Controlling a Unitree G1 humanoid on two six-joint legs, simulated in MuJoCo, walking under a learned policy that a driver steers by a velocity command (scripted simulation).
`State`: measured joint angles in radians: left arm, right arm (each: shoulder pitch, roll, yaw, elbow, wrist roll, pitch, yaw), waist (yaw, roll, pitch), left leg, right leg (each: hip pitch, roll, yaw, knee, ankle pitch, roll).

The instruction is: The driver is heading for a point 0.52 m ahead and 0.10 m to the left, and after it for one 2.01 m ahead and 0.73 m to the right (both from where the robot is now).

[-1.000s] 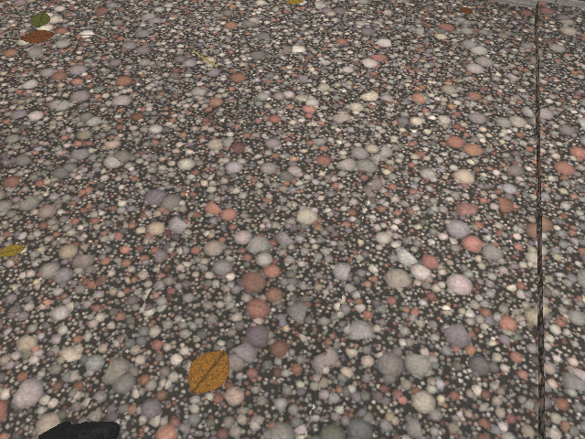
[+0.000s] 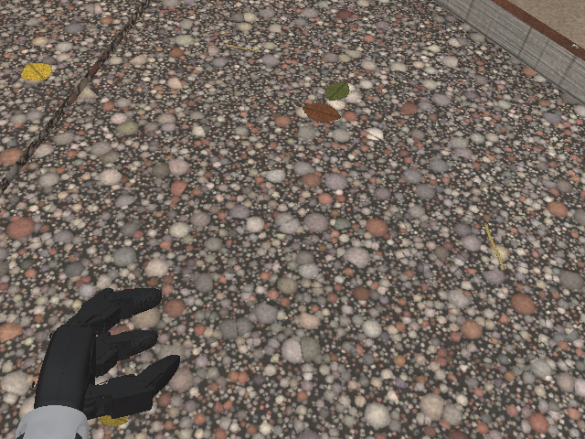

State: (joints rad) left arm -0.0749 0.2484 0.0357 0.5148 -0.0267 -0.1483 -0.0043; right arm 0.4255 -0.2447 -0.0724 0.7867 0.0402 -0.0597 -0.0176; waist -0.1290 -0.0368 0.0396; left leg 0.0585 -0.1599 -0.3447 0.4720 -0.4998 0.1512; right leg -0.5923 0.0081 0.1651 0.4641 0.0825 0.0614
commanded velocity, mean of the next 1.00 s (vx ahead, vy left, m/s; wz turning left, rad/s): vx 0.60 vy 0.00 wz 0.19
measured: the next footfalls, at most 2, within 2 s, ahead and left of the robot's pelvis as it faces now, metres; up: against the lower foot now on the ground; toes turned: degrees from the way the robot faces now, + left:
right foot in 0.04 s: +0.25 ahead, -0.17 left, +0.00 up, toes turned +11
left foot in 0.50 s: +0.59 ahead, +0.20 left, -0.04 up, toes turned +27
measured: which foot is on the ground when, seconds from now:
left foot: down 0.00-0.04, up 0.06-0.48, down 0.50-0.94, up 0.96-1.00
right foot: up 0.00-0.02, down 0.04-0.50, up 0.52-0.90, down 0.92-1.00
